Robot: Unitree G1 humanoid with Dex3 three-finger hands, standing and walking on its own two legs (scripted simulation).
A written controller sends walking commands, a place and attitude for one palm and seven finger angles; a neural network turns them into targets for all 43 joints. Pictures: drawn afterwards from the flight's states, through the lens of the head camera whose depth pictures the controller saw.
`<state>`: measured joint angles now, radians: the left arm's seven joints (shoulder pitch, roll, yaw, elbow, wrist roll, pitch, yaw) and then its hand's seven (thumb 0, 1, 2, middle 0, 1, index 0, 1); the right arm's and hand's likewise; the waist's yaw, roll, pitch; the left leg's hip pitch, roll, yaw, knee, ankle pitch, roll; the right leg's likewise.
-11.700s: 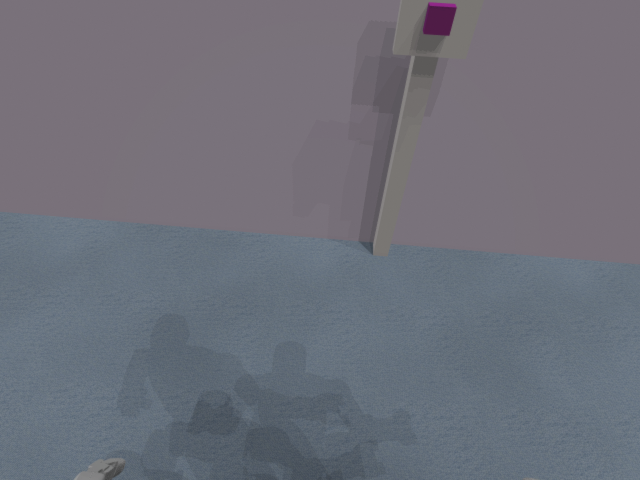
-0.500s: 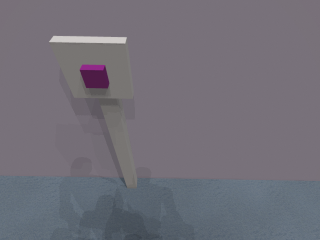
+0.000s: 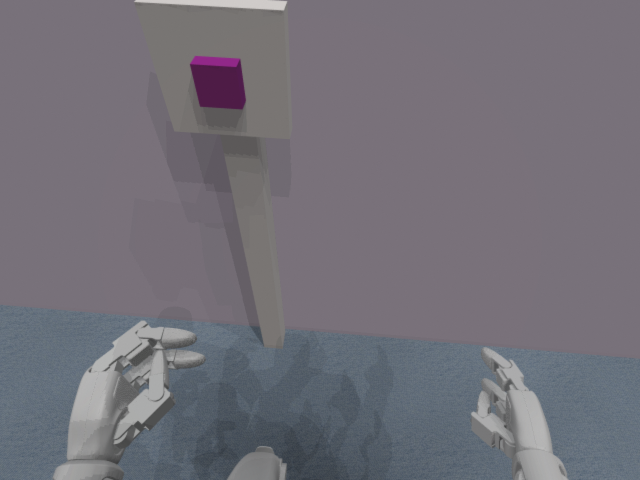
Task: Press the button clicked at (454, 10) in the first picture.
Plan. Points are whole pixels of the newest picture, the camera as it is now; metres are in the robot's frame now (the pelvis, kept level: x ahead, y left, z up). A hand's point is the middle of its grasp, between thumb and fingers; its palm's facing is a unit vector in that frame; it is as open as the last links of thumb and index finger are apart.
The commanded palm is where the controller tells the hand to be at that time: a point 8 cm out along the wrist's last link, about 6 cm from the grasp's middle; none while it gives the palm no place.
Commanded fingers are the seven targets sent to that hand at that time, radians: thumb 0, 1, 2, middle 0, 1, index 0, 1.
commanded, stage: raise the hand and make a fist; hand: left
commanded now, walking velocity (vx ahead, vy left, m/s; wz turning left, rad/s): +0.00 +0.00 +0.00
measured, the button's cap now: (220, 82) +0.56 +0.19 +0.21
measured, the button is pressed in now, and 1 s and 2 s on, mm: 0 0 0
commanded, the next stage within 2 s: aim a knuckle at the button in 1.44 s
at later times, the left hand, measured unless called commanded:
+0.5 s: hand (145, 326) +0.24 +0.20 +0.13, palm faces +0.02 -1.00 -0.06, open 3.1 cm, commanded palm +0.21 +0.26 +0.14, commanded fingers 0.00 0.90 0.90 -1.30 -1.50 -1.30 -1.50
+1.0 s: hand (87, 266) +0.25 +0.24 +0.20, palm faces +0.05 -1.00 -0.07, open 3.1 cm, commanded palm +0.22 +0.28 +0.21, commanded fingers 0.00 0.90 0.90 -1.30 -1.50 -1.30 -1.50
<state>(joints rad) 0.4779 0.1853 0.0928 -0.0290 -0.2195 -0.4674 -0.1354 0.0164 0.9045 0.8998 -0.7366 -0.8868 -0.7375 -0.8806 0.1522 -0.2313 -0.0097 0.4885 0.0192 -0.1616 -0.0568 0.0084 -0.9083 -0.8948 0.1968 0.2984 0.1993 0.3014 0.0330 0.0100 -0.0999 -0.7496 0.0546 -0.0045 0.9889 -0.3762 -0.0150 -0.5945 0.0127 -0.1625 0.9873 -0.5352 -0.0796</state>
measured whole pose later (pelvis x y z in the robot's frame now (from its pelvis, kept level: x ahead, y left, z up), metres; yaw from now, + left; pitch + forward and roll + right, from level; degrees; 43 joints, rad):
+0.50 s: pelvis +0.02 +0.03 +0.03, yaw -1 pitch +4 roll -1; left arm 0.43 0.23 0.14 -0.17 -0.27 -0.25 -0.17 0.01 0.90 0.90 -1.27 -1.48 -1.28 -1.47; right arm 0.26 -0.26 0.00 0.60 0.04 -0.23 -0.06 0.01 -0.91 -0.89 0.20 0.30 0.20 0.30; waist 0.00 0.04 -0.06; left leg -0.53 0.03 0.05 0.77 -0.31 0.02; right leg -0.39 0.00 -0.11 0.75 -0.44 -0.03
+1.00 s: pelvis +0.02 +0.02 +0.05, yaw +0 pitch -2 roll -1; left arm 0.22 0.30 0.27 -0.19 -0.32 0.04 -0.26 0.01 0.90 0.90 -1.30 -1.50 -1.30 -1.50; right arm 0.21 -0.24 0.08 0.61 0.06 -0.23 -0.07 0.01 -0.90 -0.89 0.20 0.30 0.20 0.30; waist 0.05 0.05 -0.04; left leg -0.32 0.02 0.04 0.58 -0.23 0.02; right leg -0.17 0.00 -0.13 0.55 -0.35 -0.03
